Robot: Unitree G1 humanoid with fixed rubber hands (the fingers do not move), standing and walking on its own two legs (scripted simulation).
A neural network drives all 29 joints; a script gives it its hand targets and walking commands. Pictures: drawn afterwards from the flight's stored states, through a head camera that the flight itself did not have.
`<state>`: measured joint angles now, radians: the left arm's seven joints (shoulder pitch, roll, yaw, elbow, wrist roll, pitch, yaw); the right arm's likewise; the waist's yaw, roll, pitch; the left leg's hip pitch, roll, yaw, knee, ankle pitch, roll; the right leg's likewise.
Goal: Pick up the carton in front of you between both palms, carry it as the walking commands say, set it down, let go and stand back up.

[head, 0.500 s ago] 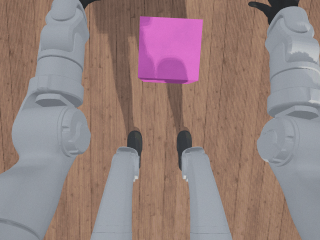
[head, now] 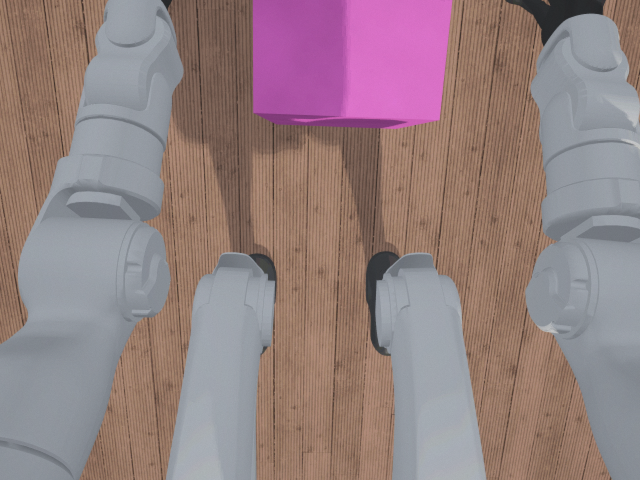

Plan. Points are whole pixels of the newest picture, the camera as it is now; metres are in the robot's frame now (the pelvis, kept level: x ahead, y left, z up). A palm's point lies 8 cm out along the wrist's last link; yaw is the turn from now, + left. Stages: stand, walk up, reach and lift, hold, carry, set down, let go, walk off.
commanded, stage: reach and lift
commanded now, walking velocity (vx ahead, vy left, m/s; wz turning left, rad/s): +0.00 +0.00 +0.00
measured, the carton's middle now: (343, 47) +0.55 -0.03 -0.35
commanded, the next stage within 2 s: none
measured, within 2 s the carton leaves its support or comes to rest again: leaves its support in 1.28 s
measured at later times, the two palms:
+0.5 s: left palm (192, 34) +0.55 +0.16 -0.28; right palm (490, 39) +0.54 -0.21 -0.28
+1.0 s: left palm (216, 35) +0.55 +0.12 -0.27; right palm (475, 37) +0.54 -0.18 -0.27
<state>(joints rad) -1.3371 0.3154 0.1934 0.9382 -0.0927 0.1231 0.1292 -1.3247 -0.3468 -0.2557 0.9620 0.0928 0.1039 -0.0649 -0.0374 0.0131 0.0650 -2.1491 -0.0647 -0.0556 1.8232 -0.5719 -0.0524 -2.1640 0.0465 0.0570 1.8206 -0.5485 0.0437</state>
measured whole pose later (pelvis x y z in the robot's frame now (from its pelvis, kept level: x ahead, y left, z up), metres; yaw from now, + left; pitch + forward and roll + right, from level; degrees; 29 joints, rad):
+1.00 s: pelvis -0.03 +0.00 -0.10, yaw +0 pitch +34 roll +1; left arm -1.65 0.29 0.22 1.12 -0.06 0.13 0.11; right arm -1.68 -0.38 -0.18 1.20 0.08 0.13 -0.07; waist -0.02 0.02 0.51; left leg -2.19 -0.07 -0.05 2.20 -0.60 -0.06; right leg -2.21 0.03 0.04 2.20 -0.59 0.03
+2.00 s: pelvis -0.03 +0.00 +0.05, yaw -1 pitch +43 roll +1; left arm -1.04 -0.04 0.50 0.62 0.24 0.42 0.03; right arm -1.06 -0.02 -0.47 0.66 -0.25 0.43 -0.03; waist -0.01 0.02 -0.17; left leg -1.91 -0.11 -0.10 1.64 -0.49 -0.08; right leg -1.93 0.10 0.10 1.64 -0.46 0.06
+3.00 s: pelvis +0.07 +0.00 +0.30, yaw -2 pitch +4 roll +0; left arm -0.26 -0.15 0.26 0.40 0.23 0.50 0.00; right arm -0.26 0.15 -0.27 0.40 -0.24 0.51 -0.03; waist 0.00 0.01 -0.12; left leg -0.32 -0.04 -0.14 0.50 -0.25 -0.02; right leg -0.34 0.05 0.14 0.49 -0.23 0.02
